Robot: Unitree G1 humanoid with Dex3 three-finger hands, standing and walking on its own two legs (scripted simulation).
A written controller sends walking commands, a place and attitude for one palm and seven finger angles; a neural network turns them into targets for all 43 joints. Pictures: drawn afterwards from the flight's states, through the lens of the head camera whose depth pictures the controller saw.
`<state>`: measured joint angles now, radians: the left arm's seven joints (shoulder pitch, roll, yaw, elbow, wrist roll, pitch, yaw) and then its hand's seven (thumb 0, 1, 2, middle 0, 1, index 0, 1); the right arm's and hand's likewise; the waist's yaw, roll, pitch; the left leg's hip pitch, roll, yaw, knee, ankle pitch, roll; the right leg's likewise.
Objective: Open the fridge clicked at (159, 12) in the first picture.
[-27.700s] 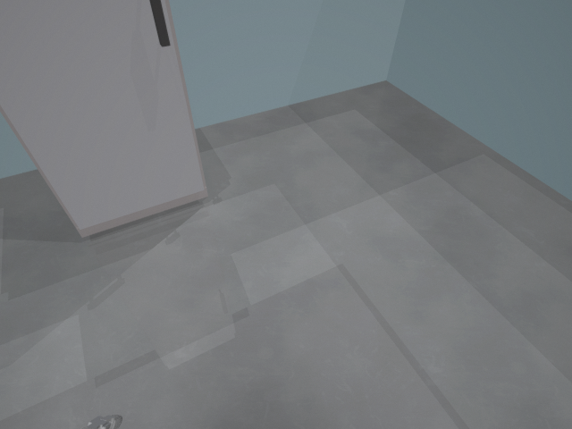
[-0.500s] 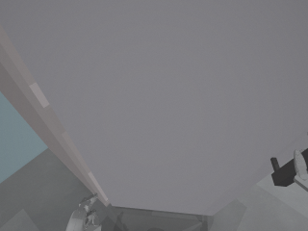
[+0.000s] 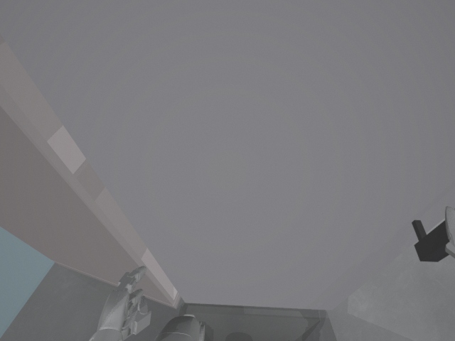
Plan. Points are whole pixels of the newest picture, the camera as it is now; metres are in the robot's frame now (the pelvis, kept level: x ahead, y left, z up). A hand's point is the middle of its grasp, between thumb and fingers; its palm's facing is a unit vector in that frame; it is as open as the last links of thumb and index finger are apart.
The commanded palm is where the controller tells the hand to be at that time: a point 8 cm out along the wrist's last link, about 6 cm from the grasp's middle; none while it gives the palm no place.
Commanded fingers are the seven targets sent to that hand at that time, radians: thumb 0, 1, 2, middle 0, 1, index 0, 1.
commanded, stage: stop walking and hold the door back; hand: right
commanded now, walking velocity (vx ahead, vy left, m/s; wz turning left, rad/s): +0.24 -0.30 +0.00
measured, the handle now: out of the picture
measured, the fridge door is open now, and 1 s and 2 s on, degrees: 75 69 70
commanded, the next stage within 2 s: loosen the grip on the handle in 1.50 s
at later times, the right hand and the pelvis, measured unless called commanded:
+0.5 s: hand out of the picture +0.24 -0.28 +0.13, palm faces +0.55 +0.79 -0.28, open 6.1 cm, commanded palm +0.21 -0.34 +0.12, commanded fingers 0.00 -0.90 -0.90 0.45 1.40 0.45 1.40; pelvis -0.10 +0.06 -0.01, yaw -8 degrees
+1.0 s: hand (444, 196) +0.30 -0.29 +0.14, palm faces +0.47 +0.87 -0.18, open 6.2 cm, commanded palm +0.23 -0.35 +0.12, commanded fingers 0.00 -0.90 -0.90 0.45 1.40 0.45 1.40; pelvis -0.11 +0.04 -0.01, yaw -3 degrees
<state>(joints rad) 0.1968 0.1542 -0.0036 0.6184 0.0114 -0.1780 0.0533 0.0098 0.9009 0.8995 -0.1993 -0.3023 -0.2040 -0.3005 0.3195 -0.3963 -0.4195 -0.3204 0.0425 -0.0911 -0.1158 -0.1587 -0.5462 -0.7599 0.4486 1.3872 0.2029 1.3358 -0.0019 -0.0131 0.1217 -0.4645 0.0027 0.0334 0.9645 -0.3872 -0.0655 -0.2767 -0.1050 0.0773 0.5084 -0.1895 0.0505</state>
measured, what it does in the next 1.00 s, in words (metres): walks backwards: left foot, then right foot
